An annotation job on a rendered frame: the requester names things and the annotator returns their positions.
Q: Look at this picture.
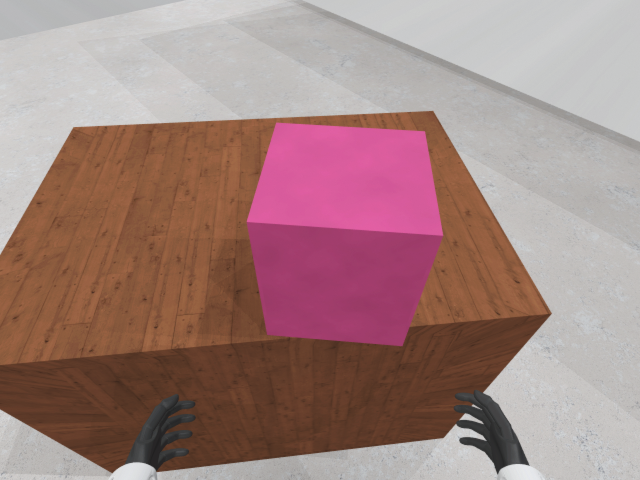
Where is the pedestal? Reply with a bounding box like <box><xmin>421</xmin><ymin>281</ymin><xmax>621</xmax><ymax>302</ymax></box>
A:
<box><xmin>0</xmin><ymin>111</ymin><xmax>552</xmax><ymax>473</ymax></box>

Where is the carton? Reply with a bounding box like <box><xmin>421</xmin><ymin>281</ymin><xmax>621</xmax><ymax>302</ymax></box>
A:
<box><xmin>247</xmin><ymin>123</ymin><xmax>443</xmax><ymax>346</ymax></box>

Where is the left robot hand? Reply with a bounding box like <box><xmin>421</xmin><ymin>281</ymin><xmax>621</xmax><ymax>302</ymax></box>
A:
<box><xmin>125</xmin><ymin>394</ymin><xmax>196</xmax><ymax>471</ymax></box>

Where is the right robot hand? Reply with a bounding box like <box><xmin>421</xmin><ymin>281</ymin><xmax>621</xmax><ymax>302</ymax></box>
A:
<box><xmin>454</xmin><ymin>390</ymin><xmax>530</xmax><ymax>474</ymax></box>

